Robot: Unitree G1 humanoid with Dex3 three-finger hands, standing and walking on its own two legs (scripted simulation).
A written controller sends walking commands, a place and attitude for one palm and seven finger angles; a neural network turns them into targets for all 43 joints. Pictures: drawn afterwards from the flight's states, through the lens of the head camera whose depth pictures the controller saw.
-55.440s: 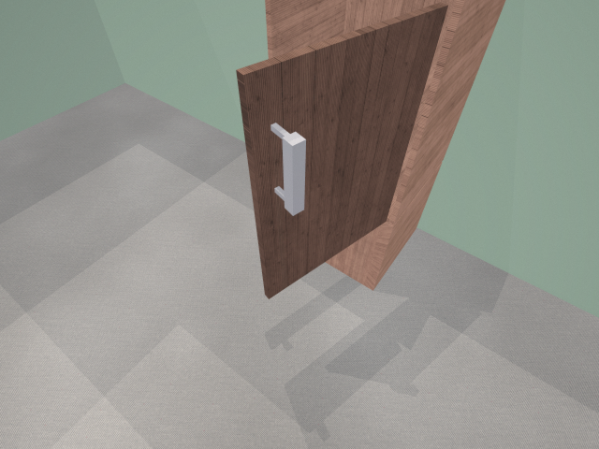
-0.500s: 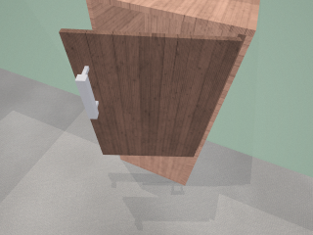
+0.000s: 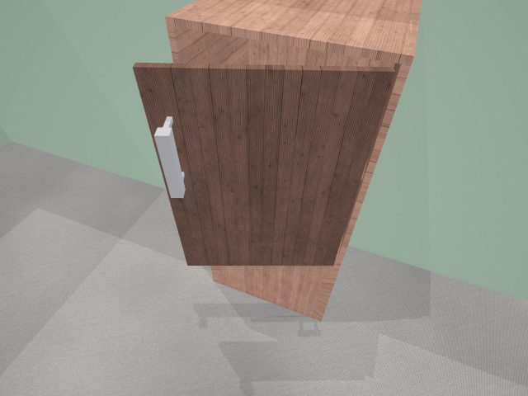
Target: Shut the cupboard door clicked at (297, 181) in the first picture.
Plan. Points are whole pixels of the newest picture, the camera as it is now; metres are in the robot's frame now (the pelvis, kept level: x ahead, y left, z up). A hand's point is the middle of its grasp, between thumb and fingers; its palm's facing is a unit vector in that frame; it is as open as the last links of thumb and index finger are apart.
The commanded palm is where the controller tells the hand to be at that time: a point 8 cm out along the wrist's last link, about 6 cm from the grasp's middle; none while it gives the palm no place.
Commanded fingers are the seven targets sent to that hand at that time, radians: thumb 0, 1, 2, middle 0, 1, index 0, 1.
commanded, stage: come to a stop and stand still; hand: left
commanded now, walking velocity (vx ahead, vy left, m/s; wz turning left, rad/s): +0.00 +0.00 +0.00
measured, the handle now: (173, 158) +0.51 +0.21 +0.09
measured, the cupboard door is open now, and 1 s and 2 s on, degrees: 22 22 22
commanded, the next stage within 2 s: look again from close up in 0.26 s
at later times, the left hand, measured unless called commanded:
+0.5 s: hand out of the picture +0.01 +0.23 -0.16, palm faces -0.01 -0.96 -0.29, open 7.4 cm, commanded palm none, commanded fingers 0.00 0.90 0.90 -0.20 -0.30 -0.20 -0.30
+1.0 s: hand out of the picture +0.08 +0.21 -0.15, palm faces -0.01 -0.96 -0.28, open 7.4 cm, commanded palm none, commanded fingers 0.00 0.90 0.90 -0.20 -0.30 -0.20 -0.30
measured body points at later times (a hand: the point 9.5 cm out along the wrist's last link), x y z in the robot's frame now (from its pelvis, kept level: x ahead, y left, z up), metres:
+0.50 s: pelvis +0.00 +0.00 +0.01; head +0.00 +0.01 +0.46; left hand +0.01 +0.28 -0.14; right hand +0.04 -0.28 -0.14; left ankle +0.04 +0.09 -0.73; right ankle +0.03 -0.14 -0.73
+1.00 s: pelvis +0.02 -0.01 +0.01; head +0.03 +0.00 +0.46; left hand +0.08 +0.26 -0.13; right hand +0.10 -0.27 -0.13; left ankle +0.04 +0.09 -0.73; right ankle +0.03 -0.14 -0.73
